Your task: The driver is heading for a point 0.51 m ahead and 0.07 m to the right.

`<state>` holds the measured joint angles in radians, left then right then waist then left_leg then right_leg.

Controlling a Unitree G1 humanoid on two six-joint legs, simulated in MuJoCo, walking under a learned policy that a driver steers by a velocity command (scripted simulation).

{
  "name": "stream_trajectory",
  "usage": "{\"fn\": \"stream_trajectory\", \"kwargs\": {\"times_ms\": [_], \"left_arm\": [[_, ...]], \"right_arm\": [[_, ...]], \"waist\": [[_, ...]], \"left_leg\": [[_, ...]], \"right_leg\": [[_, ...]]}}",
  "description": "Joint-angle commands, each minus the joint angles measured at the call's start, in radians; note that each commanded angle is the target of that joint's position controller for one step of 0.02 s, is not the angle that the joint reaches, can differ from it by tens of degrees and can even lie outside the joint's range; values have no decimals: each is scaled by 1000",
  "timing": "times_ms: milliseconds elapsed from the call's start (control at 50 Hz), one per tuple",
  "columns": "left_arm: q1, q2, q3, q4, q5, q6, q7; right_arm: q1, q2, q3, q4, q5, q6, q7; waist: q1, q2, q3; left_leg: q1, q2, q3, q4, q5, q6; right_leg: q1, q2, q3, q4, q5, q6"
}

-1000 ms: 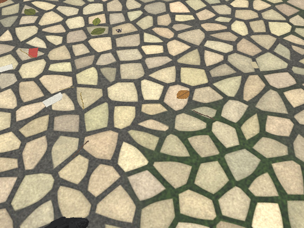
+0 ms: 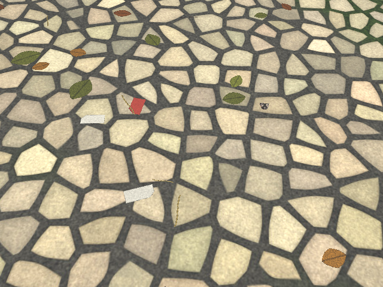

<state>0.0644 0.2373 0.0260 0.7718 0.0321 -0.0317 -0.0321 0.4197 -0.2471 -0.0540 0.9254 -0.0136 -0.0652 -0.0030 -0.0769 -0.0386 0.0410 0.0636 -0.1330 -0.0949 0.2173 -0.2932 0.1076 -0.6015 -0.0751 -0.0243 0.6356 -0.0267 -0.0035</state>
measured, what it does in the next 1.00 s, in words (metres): walks ahead: right foot, then left foot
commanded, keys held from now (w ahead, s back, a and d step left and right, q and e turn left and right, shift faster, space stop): w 0.50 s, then no key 0.50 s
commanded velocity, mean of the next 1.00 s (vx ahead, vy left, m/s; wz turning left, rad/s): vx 0.35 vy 0.00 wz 0.04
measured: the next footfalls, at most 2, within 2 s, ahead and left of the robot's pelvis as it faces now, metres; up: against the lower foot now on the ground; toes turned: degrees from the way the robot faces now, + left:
right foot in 0.08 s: +0.22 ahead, -0.11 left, +0.00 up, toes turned -1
left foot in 0.62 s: +0.50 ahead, +0.08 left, +0.00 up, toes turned +4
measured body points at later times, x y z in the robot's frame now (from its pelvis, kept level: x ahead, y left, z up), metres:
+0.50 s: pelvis +0.27 -0.03 +0.01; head +0.29 -0.04 +0.46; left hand +0.22 +0.21 -0.13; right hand +0.44 -0.26 -0.11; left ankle +0.42 +0.11 -0.69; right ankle +0.18 -0.11 -0.74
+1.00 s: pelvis +0.42 +0.01 +0.00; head +0.43 +0.01 +0.45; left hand +0.46 +0.25 -0.15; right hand +0.46 -0.23 -0.15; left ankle +0.46 +0.08 -0.74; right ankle +0.44 -0.12 -0.73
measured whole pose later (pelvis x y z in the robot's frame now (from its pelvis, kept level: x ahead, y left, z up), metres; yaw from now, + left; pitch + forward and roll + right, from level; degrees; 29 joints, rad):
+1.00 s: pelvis +0.42 +0.01 +0.00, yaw +0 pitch -1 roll +1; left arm 0.23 0.19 0.02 1.02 0.03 0.03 0.03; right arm 0.27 -0.18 0.00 1.00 -0.02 -0.03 -0.01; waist -0.01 -0.03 0.02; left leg -0.24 -0.06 0.10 0.40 -0.15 0.09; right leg -0.28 -0.04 0.00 0.57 -0.28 -0.01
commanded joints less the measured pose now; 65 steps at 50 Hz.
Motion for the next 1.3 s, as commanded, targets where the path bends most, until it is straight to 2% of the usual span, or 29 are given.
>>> {"fn": "stream_trajectory", "kwargs": {"times_ms": [20, 60, 80, 100, 120, 140, 160, 180, 220, 280, 360, 500, 560, 600, 620, 640, 660, 680, 720, 740, 820, 880, 960, 1000, 1040, 1060, 1080, 1140, 1300], "left_arm": [[-87, 93, 20, -97, -5, -28, 2], [95, 125, 37, -41, -8, -36, 18], [250, 149, 49, 5, 1, -46, 31], [400, 231, 68, 21, 27, -52, 46], [414, 301, 88, 40, 27, -42, 35], [336, 212, 71, 34, -8, -32, 25], [244, 147, 55, 20, -17, -33, 21], [201, 111, 45, 20, -11, -38, 19], [204, 85, 33, 46, -15, -49, 24], [266, 107, 38, 88, -26, -70, 20], [327, 108, 38, 124, -28, -69, 20], [421, 121, 37, 178, -21, -65, 27], [405, 119, 33, 196, -14, -56, 38], [371, 126, 33, 199, -23, -52, 43], [377, 112, 26, 189, -35, -54, 46], [466, 30, 4, 165, -59, -55, 49], [545, 57, 17, 204, -73, -39, 58], [477, 100, 32, 206, -44, -24, 61], [366, 53, 24, 188, -19, -12, 52], [358, 49, 26, 189, -5, 3, 47], [397, 4, 15, 228, -5, 45, 44], [315, 11, 9, 226, -4, 61, 56], [258, 17, 2, 238, -9, 62, 64], [272, 9, -6, 258, -5, 49, 69], [263, 74, -2, 263, -3, 26, 74], [239, 56, -5, 278, -22, 22, 69], [229, 21, -14, 279, -24, 15, 64], [235, 16, -16, 296, -28, 10, 70], [268, 1, -22, 333, -25, 13, 74]], "right_arm": [[39, -161, -29, -22, -8, -10, -15], [6, -178, -31, -21, -12, -13, -14], [-4, -172, -27, -22, -8, -15, -10], [21, -112, -10, -58, 12, -20, -4], [142, -65, -6, -49, 33, -17, -2], [78, -137, -18, -39, -4, -10, -8], [1, -127, -17, -55, -7, -11, 0], [-43, -107, -10, -66, -7, -11, 6], [-34, -88, -6, -63, -24, 9, 20], [-62, -68, 1, -69, -29, 26, 32], [-238, -58, 10, -124, -25, 29, 40], [-445, -42, 29, -186, -14, 20, 38], [-401, -44, 26, -171, -19, 4, 26], [-196, -68, 12, -92, -30, -17, 11], [-74, -113, 0, -54, -48, -32, 0], [41, -207, -23, -42, -67, -33, -6], [47, -205, -29, -36, -6, -15, 3], [-37, -159, -19, -52, 21, -7, 6], [-187, -46, 18, -61, 12, -7, -2], [-208, -31, 26, -55, 14, -8, -9], [-220, -54, 31, -30, -3, -20, -8], [-191, -65, 31, -4, -8, -8, -9], [-167, -70, 28, 24, -6, 23, -14], [-169, -57, 32, 32, 2, 34, -18], [-96, -21, 35, 45, 7, 36, -16], [-77, 0, 39, 68, 12, 42, -16], [-80, -15, 35, 82, 9, 45, -18], [-87, -28, 30, 101, 3, 46, -21], [-87, 7, 40, 155, 5, 48, -31]], "waist": [[24, 114, 29], [107, 112, -55], [180, 75, -144], [217, -43, -281], [156, -245, -347], [133, -76, -228], [110, -6, -98], [95, 20, -46], [58, -25, -24], [50, -37, -20], [80, -24, 25], [133, -32, 43], [102, -36, 31], [17, -20, -67], [-20, 12, -154], [-12, 200, -323], [0, 251, -463], [27, 120, -349], [77, 101, -115], [103, 112, -78], [152, 122, -116], [120, 151, -98], [98, 135, -46], [114, 86, -12], [54, -15, 16], [44, -81, 35], [48, -67, 37], [55, -30, 16], [69, 31, 18]], "left_leg": [[29, 313, -119, 50, 694, 76], [10, 286, -85, 237, 935, 46], [-68, 242, -43, 428, 873, 29], [-287, 167, 1, 731, 544, 3], [-564, -9, 50, 1016, -226, -26], [-645, 59, -28, 1083, -185, -9], [-655, 104, -21, 1051, -94, -11], [-638, 140, -7, 997, -42, -14], [-576, 177, 20, 927, -7, -34], [-600, 195, 58, 874, 25, -62], [-714, 233, 106, 710, 162, -96], [-654, 194, 158, 406, 274, -82], [-555, 149, 162, 336, 215, -46], [-322, 97, 175, 215, 290, -10], [-98, 185, 112, 218, 521, 15], [227, 499, -169, 325, 1020, 126], [276, 605, -367, 284, 1214, 252], [132, 541, -252, 234, 1104, 226], [-123, 444, -103, 124, 915, 152], [-212, 405, -52, 86, 858, 122], [-343, 349, 55, 54, 801, 109], [-361, 333, 43, 22, 494, 94], [-399, 335, -28, -14, 51, 82], [-442, 313, -37, 8, -54, 32], [-437, 227, 8, 53, -28, -33], [-322, 182, 58, 65, 42, -46], [-236, 192, 54, 86, 102, -48], [-202, 217, 38, 94, 155, -42], [-214, 221, 41, 84, 171, -53]], "right_leg": [[39, 41, -13, -80, -64, -45], [283, 107, -37, -134, -131, -83], [496, 80, -14, -181, -94, -113], [763, -156, 267, -197, -210, -178], [902, -363, 705, -310, -192, -305], [792, -314, 704, -349, -292, -284], [649, -277, 535, -370, -281, -261], [562, -223, 429, -402, -200, -231], [472, -151, 290, -445, -72, -191], [464, -138, 217, -479, 58, -212], [499, -102, 142, -529, 90, -204], [601, -114, 87, -488, 230, -182], [653, -124, 66, -359, 535, -151], [654, -78, 42, -134, 663, -108], [529, -36, 20, 39, 475, -81], [274, 62, -36, 377, -132, -46], [176, 173, 33, 598, -610, -34], [156, 116, 106, 617, -554, -35], [143, 54, 91, 510, -460, -25], [196, 38, 86, 447, -422, -15], [361, 54, 43, 294, -343, 5], [376, 45, 23, 129, -306, 4], [413, 46, 8, -26, -276, -8], [499, 35, 20, -210, -170, -22], [488, -81, 161, -284, -95, -50], [355, -78, 171, -315, -176, -62], [301, -65, 162, -343, -217, -47], [343, -30, 123, -342, -169, -28], [397, -29, 113, -331, -115, -40]]}}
